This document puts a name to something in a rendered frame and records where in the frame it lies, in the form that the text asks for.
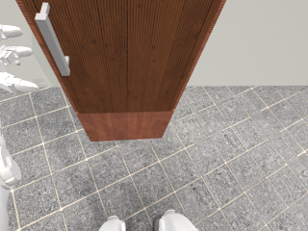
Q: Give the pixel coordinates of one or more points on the robot left shin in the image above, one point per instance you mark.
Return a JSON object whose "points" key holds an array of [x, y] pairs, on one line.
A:
{"points": [[112, 217]]}

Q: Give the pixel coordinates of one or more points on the cupboard door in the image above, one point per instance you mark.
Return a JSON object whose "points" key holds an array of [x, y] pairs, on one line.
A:
{"points": [[126, 56]]}

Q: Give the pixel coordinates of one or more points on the robot right shin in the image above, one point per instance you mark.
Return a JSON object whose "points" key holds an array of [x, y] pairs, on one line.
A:
{"points": [[168, 212]]}

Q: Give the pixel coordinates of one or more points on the left robot hand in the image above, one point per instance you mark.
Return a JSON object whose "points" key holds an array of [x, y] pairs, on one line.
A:
{"points": [[7, 81]]}

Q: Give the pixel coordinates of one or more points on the left robot upper arm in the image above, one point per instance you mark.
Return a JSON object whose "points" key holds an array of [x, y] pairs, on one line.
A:
{"points": [[10, 175]]}

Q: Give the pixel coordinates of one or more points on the handle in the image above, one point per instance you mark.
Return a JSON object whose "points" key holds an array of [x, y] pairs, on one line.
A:
{"points": [[51, 40]]}

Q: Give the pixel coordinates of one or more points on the robot shin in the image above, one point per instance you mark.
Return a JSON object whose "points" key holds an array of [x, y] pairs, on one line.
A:
{"points": [[112, 217], [168, 212]]}

